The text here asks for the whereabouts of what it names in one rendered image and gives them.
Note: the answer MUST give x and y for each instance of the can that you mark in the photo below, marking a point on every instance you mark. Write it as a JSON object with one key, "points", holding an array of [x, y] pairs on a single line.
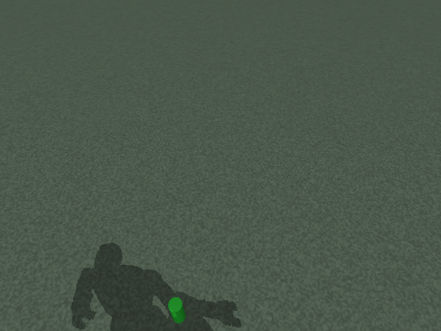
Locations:
{"points": [[176, 308]]}

